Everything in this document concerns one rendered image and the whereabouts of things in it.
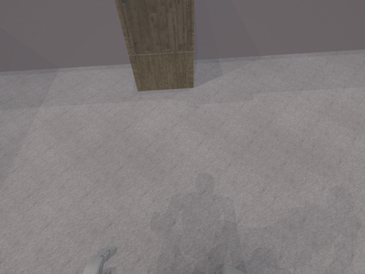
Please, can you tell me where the cupboard door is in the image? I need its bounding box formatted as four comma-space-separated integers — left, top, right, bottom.
118, 0, 191, 54

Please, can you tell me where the robot left hand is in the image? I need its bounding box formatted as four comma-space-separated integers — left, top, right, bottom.
81, 246, 117, 274

